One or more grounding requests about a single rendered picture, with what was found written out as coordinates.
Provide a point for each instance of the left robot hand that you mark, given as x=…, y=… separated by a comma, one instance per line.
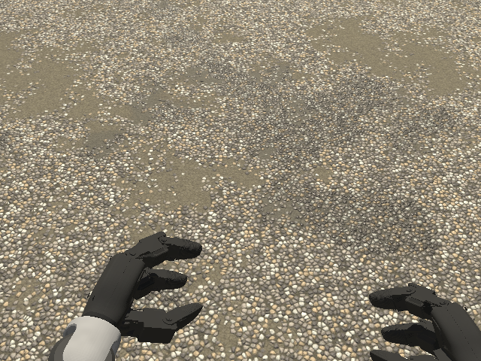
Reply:
x=130, y=275

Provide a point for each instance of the right robot hand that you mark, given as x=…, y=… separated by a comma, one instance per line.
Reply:
x=451, y=336

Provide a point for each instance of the left robot forearm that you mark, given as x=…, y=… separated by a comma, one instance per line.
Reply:
x=87, y=339

